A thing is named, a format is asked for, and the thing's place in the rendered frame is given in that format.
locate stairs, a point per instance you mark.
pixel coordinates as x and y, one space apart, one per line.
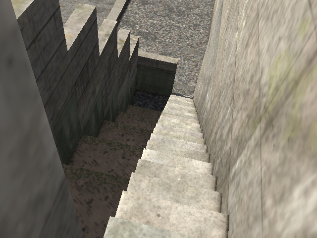
172 193

